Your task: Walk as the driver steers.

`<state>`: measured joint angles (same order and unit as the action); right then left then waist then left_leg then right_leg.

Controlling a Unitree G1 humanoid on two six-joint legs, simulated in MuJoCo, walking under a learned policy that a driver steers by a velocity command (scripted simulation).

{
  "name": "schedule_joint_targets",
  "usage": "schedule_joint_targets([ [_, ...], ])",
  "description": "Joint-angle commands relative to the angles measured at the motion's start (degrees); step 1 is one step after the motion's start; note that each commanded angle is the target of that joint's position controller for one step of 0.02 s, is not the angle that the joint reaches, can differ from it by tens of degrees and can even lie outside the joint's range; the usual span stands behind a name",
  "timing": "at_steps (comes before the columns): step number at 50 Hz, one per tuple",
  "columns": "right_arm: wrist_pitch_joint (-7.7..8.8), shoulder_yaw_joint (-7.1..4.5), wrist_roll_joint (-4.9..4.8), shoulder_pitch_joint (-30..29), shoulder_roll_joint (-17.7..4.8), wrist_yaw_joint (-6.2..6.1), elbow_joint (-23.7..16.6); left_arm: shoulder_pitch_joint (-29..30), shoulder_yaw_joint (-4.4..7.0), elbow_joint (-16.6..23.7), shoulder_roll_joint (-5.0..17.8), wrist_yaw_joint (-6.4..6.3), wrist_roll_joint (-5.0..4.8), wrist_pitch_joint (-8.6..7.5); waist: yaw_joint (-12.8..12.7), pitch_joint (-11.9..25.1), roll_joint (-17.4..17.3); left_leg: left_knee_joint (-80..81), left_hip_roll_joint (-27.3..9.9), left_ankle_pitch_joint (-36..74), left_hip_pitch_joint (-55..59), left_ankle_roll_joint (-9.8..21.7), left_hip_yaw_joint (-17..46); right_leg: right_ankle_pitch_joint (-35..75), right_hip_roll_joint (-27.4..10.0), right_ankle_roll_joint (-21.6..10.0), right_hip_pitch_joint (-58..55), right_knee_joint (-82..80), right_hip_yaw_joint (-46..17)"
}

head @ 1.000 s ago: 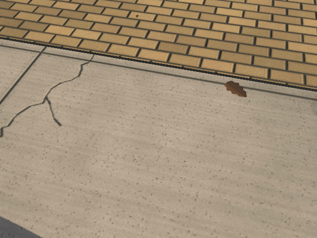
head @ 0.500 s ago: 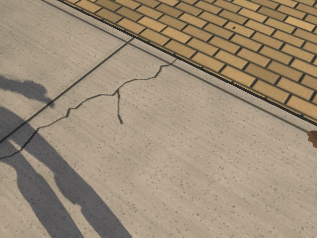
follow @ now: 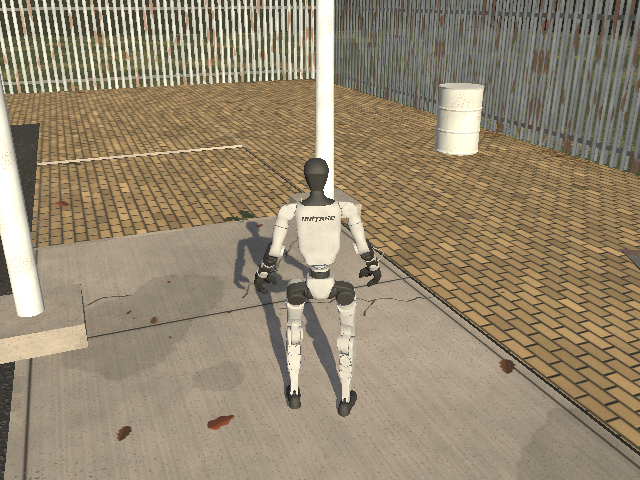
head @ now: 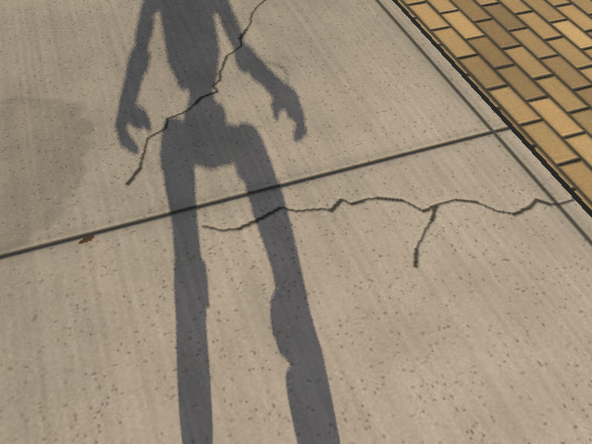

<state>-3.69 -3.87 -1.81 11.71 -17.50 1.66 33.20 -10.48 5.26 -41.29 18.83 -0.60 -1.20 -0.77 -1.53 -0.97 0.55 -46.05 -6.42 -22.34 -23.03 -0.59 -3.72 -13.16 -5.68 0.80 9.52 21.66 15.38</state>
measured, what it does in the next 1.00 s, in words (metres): walks ahead, turning left: left foot, then right foot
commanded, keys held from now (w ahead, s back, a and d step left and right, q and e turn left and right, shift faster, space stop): w+q+shift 0.64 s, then w+e+shift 0.36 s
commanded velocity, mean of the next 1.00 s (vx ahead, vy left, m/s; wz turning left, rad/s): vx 0.88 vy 0.00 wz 0.64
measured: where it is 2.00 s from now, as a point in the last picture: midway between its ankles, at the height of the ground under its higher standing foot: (90, 142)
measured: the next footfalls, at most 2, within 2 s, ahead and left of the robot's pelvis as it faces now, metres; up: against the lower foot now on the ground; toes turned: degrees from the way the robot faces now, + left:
left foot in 0.08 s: +0.01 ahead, +0.13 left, +0.00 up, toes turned +10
right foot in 0.46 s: +0.50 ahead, +0.03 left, +0.00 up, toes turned +32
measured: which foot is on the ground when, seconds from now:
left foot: up 0.00-0.06, down 0.08-0.46, up 0.48-0.88, down 0.90-1.00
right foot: down 0.00-0.06, up 0.08-0.44, down 0.46-0.90, up 0.92-1.00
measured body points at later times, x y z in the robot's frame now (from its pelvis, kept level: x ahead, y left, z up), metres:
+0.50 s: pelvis +0.29 +0.09 -0.04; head +0.33 +0.12 +0.41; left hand +0.42 +0.43 -0.09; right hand +0.42 -0.18 -0.15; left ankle -0.01 +0.12 -0.69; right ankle +0.46 +0.01 -0.74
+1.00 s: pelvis +0.59 +0.38 -0.03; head +0.62 +0.42 +0.41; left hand +0.44 +0.61 -0.17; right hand +0.89 +0.29 -0.11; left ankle +0.59 +0.52 -0.74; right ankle +0.54 +0.12 -0.62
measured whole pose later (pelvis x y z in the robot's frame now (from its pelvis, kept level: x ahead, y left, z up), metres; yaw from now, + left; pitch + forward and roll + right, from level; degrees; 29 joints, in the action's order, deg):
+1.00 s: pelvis +0.59 +0.38 -0.03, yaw +36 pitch +1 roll +0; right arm 4.9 -1.5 0.2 8.9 -15.5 2.3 36.5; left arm -23.0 1.7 -48.1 16.7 -0.2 -3.3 -4.8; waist -1.8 -4.1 1.6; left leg -42.4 -3.0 -14.6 -28.2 0.2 -3.6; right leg -21.0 -4.6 -1.4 13.5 72.7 -5.6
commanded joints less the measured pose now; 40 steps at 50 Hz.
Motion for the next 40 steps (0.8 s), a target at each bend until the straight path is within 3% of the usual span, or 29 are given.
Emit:
schedule_joint_targets([
  [1, 0.77, -2.18, -0.33, 2.78, -5.37, 0.54, -0.95, 5.94, 3.13, 4.06, 10.34, 0.93, -1.23, -1.74, 3.85, 2.2, 5.63, 8.74, 1.33, -0.45, 5.72, 4.59, -4.65, -19.28, -14.31, -7.54, -1.26, -10.77, -10.9],
  [2, 0.84, -2.33, -0.5, 7.88, -4.86, 0.44, 2.04, 7.92, 2.9, 4.06, 9.3, 1.04, -1.33, -1.5, 6.82, 2.02, 3.35, 14.18, 3.39, 2.73, 12.6, 5.87, -7.75, -20.13, -12.31, -6.17, 2.36, -5.72, -7.25],
  [3, 1.17, -3.43, -0.63, 16.21, -6.7, -0.13, 6.43, 8.44, 2.1, 4.21, 6.11, 0.96, -0.46, -1.43, 9.78, 2.27, -3.74, 18.51, 7.1, 1.46, 22.35, 7.77, -7.86, -17.08, -7.42, -4.26, 8.18, 7.91, -2.35],
  [4, 1.85, -4.85, -0.76, 25.0, -10.57, -0.54, 8.55, 11.11, 0.59, 5.9, 1.86, 1.45, 0.6, -1.67, 13.53, -0.65, -15.71, 20.89, -0.73, -3.27, 34.78, 13.07, 9.93, -20.79, -3.12, -1.35, 29.41, 35.96, -0.63],
  [5, 4.77, -4.73, -0.24, 21.41, -17.06, 0.05, 4.51, 13.53, -0.94, 11.61, -2.24, 1.81, 1.03, -3.62, 8.64, -1.99, -23.03, 27.82, -10.96, -8.94, 38.04, 22.74, 43.76, -24.77, 7.0, 0.64, 53.42, 51.88, -9.92],
  [6, 7.06, -4.11, 0.07, 18.06, -13.13, 0.83, 2.5, 17.72, -0.48, 13.27, 2.79, 2.59, -0.59, -5.87, 10.26, -1.34, -11.89, 35.27, -15.16, -13.63, 38.22, 24.68, 48.56, -18.34, 4.46, -0.61, 58.21, 53.96, -18.91],
  [7, 8.02, -3.16, 0.21, 15.79, -11.11, 0.72, 2.26, 17.23, -0.07, 13.36, 5.14, 3.27, -1.27, -7.31, 7.79, -2.82, -9.25, 35.5, -15.0, -11.58, 36.55, 23.0, 45.06, -13.04, 2.74, -1.5, 57.72, 50.98, -19.85],
  [8, 8.0, -2.46, 0.09, 14.28, -9.56, 0.5, 1.93, 14.07, 0.1, 11.37, 5.8, 3.52, -0.08, -7.84, 5.86, -2.8, -6.17, 34.17, -12.45, -11.05, 33.75, 21.09, 39.25, -8.77, 1.42, -1.2, 54.01, 47.73, -19.83],
  [9, 7.55, -1.65, 0.13, 12.17, -8.42, 0.05, 1.3, 12.73, 0.39, 10.16, 6.7, 3.73, 1.13, -8.07, 4.38, -4.16, -6.23, 34.23, -10.08, -7.55, 29.4, 19.46, 34.42, -4.88, 0.93, -0.45, 49.98, 42.74, -19.54],
  [10, 7.37, -1.1, 0.56, 11.45, -7.64, -0.78, 0.62, 12.66, 0.76, 9.58, 7.59, 3.97, 1.44, -8.03, 3.75, -4.68, -5.98, 35.2, -7.97, -5.27, 25.94, 18.3, 31.18, -0.81, 1.19, 0.39, 45.65, 38.11, -19.58],
  [13, 6.98, -1.26, 0.83, 11.24, -9.02, -3.12, 1.4, 17.57, -0.55, 10.34, 4.13, 4.11, 1.34, -7.71, 4.29, -6.26, -4.84, 36.43, -2.61, 4.9, 16.76, 15.8, 23.52, 10.6, 5.57, 2.92, 35.33, 23.04, -16.57],
  [15, 6.77, -1.64, 0.19, 13.14, -9.85, -4.07, 2.97, 21.67, -1.59, 11.66, 1.68, 4.61, 0.82, -7.84, 5.78, -6.7, -6.66, 37.34, -1.13, 7.66, 10.7, 14.23, 21.06, 15.45, 8.02, 2.93, 26.82, 15.55, -14.57],
  [16, 6.94, -1.69, -0.33, 13.91, -9.82, -4.23, 3.67, 22.32, -1.59, 12.28, 1.68, 4.79, 0.35, -7.96, 5.79, -6.72, -7.77, 37.8, -1.49, 7.82, 8.88, 13.5, 21.45, 17.09, 8.16, 2.48, 22.75, 12.98, -15.32],
  [18, 7.35, -1.8, -0.85, 13.9, -9.65, -4.4, 4.57, 21.18, -0.82, 12.28, 3.73, 4.57, -0.64, -8.01, 4.65, -6.33, -9.96, 37.26, -2.58, 9.81, 10.27, 11.92, 23.0, 17.88, 7.39, 2.01, 17.59, 9.13, -17.73],
  [20, 7.02, -2.08, -0.69, 13.66, -9.67, -4.46, 5.07, 17.86, 0.18, 11.63, 6.09, 3.94, -1.09, -7.99, 2.72, -4.23, -11.39, 33.18, -3.94, 20.3, 14.71, 10.42, 24.09, 14.16, 7.04, 1.29, 13.42, 8.28, -18.14],
  [21, 6.6, -2.23, 0.12, 13.1, -10.04, -4.28, 4.84, 12.25, 1.18, 10.5, 7.87, 3.23, -1.33, -7.74, -0.08, -0.11, -12.65, 26.83, -3.27, 32.99, 16.13, 9.38, 23.75, 9.87, 8.22, 0.35, 6.9, 9.38, -16.88],
  [22, 6.06, -1.96, 1.43, 11.52, -9.77, -3.87, 4.12, 1.79, 2.45, 8.33, 9.65, 2.19, -1.81, -7.13, -5.93, 6.86, -12.54, 13.72, -0.19, 41.99, 13.8, 7.25, 21.31, 6.96, 8.08, -0.69, -5.37, 11.03, -15.27],
  [23, 6.15, -0.89, 2.76, 8.92, -7.24, -3.39, 2.13, -12.97, 2.76, 6.13, 10.61, 1.2, -1.31, -6.24, -12.93, 17.51, -11.41, -4.35, 2.65, 37.45, 0.9, 5.53, 21.37, 0.18, 1.5, -2.58, -27.76, 18.04, -20.75],
  [24, 7.23, 1.9, 1.3, 18.85, 4.82, -3.01, 0.26, -18.84, 3.03, 4.49, 14.87, 1.51, 1.44, -5.87, -5.9, 30.13, 16.04, -28.95, 10.36, -7.04, -16.39, 3.35, 18.64, -30.0, -15.13, -10.82, -45.72, 6.86, -52.83],
  [25, 7.68, 1.97, -3.35, 18.59, 0.06, -2.8, -0.29, -14.72, 2.1, 5.5, 11.62, 2.36, 1.83, -6.26, -4.73, 27.8, 26.74, -38.33, 8.14, -6.33, -23.63, 3.28, 17.2, -44.16, -18.37, -12.28, -41.7, -7.52, -71.51],
  [26, 7.47, 0.71, -3.63, 11.17, -5.12, -2.73, -0.31, -9.33, 1.3, 6.16, 7.12, 1.66, 0.84, -5.74, -6.11, 15.06, 20.12, -40.5, 4.72, -1.35, -28.08, 3.25, 13.26, -39.86, -16.89, -10.53, -32.7, -8.06, -61.29],
  [27, 7.34, 0.57, -1.93, 6.65, -6.23, -2.51, -0.65, -8.43, 0.99, 5.01, 5.61, 1.07, 0.82, -5.13, -6.02, 9.99, 10.5, -38.79, 2.1, 0.93, -26.66, 3.73, 11.69, -28.51, -15.34, -9.74, -25.14, -6.45, -51.47],
  [28, 7.22, 0.51, -0.22, 3.26, -5.71, -2.08, -1.38, -7.48, 0.92, 3.65, 5.11, 0.8, 1.62, -4.76, -4.49, 5.96, 4.81, -35.78, -0.05, 2.02, -23.34, 4.08, 11.06, -18.19, -13.46, -9.32, -16.63, -6.11, -43.78],
  [29, 6.56, 0.32, -0.21, 2.89, -4.74, -1.55, -1.8, -5.9, 0.41, 2.71, 3.76, 0.41, 2.46, -4.95, -2.17, 3.1, 4.86, -33.43, -2.07, 2.75, -19.94, 4.28, 11.62, -12.64, -12.06, -9.23, -9.93, -7.17, -38.24],
  [30, 5.61, 0.45, -0.95, 3.21, -3.52, -1.14, -2.01, -4.21, 0.0, 1.89, 2.32, 0.15, 2.3, -5.18, -0.53, 1.05, 6.06, -31.91, -3.4, 1.96, -18.38, 4.3, 11.64, -10.03, -11.84, -9.16, -6.26, -8.68, -34.26],
  [32, 4.0, 1.23, -1.27, 1.62, -0.75, -0.99, -3.29, -2.01, -0.21, 0.43, 1.65, 0.17, 0.82, -5.56, 1.34, -3.53, 6.16, -29.84, -5.18, 0.09, -20.62, 3.93, 10.77, -5.9, -12.79, -8.93, -1.53, -12.19, -27.17],
  [34, 4.05, 2.0, -0.37, 0.4, 0.44, -1.09, -4.07, -3.59, 0.01, -1.0, 3.71, 0.55, 0.92, -6.27, 2.63, -5.58, 2.8, -26.76, -4.51, 5.29, -21.45, 3.43, 12.55, -3.31, -13.22, -10.56, 1.32, -15.21, -24.23],
  [36, 4.58, 2.25, -0.1, -1.43, -0.41, -0.67, -4.26, -3.95, 0.28, -1.77, 5.84, 0.68, 1.03, -6.42, 4.21, -8.38, 0.58, -19.32, -2.81, 12.24, -21.64, 3.18, 12.8, -2.14, -11.33, -10.97, 2.77, -18.13, -18.43],
  [40, 6.99, 2.59, 0.86, -12.03, -1.48, 1.67, -5.78, -9.87, 0.69, -3.58, 9.72, 0.98, -0.99, -5.75, 1.42, -11.54, -4.05, 0.84, -0.04, 22.1, -11.23, 3.73, 3.86, 5.0, -9.56, -11.05, 1.61, -22.95, -13.33],
])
